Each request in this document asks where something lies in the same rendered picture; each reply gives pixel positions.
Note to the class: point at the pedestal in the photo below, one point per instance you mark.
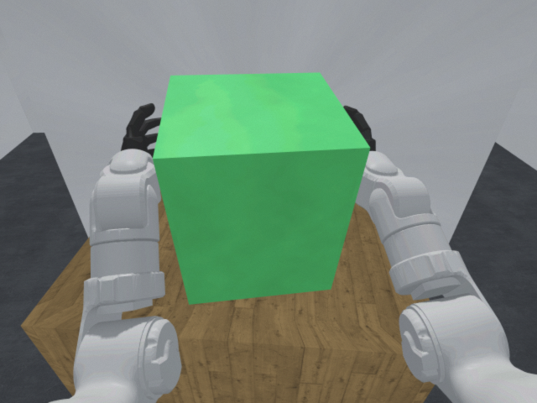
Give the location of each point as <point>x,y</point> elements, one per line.
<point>341,345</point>

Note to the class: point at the carton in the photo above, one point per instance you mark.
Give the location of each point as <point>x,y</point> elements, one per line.
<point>259,174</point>

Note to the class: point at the robot right hand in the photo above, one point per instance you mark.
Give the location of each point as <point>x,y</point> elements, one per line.
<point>362,126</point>

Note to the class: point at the right robot upper arm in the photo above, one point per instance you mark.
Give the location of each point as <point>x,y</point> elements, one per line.
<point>456,343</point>

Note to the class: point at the left robot upper arm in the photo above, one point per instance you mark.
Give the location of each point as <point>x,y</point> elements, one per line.
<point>133,360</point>

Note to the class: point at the robot left forearm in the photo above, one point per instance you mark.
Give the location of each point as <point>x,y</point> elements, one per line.
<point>124,235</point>

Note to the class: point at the robot right forearm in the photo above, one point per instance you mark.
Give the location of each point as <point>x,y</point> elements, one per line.
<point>422,262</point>

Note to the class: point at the robot left hand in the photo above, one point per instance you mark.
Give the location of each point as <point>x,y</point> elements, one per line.
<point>138,127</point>

